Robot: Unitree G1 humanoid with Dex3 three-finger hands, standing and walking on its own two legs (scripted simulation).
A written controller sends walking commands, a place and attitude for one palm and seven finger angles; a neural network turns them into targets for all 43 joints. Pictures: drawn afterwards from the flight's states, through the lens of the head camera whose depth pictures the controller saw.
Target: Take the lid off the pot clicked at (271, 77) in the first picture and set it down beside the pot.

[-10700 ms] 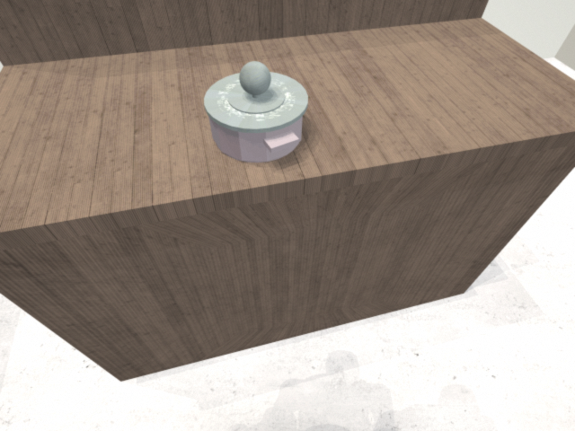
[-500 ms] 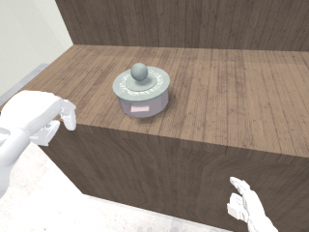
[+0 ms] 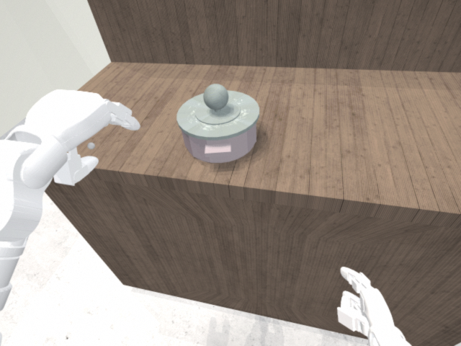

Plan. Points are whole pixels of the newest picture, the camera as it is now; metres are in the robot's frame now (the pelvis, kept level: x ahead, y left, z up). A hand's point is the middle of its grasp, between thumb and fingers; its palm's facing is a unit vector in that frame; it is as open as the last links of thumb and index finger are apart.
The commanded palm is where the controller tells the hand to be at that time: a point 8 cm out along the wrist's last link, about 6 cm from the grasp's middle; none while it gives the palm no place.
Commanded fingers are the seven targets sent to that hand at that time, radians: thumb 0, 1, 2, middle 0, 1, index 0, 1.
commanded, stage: reach forward and open the fingers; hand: left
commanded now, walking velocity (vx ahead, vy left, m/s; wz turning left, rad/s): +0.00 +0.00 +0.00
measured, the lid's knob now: (216, 96) +0.54 +0.10 +0.18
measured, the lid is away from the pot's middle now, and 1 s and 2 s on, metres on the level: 0.00 0.00 0.00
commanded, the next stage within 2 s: move the open hand above the knob in 0.52 s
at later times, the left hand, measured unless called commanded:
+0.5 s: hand (82, 125) +0.31 +0.24 +0.27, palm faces +0.04 +0.03 -1.00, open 10.1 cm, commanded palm +0.27 +0.22 +0.33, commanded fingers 0.00 -0.43 1.74 -0.88 -0.08 -0.88 -0.08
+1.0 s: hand (138, 121) +0.35 +0.18 +0.25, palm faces -0.04 +0.11 -0.99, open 10.1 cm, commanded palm +0.33 +0.19 +0.33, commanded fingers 0.00 -0.43 1.74 -0.88 -0.08 -0.88 -0.08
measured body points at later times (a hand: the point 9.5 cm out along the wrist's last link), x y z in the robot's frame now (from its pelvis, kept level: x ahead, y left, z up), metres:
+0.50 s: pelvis -0.01 -0.01 -0.01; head -0.03 -0.06 +0.44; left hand +0.31 +0.24 +0.32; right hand +0.21 -0.23 -0.08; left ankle +0.13 +0.09 -0.73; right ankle +0.02 -0.15 -0.73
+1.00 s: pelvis +0.00 -0.03 -0.01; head -0.02 -0.08 +0.44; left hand +0.35 +0.17 +0.30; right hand +0.22 -0.25 -0.09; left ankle +0.13 +0.09 -0.73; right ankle +0.02 -0.15 -0.73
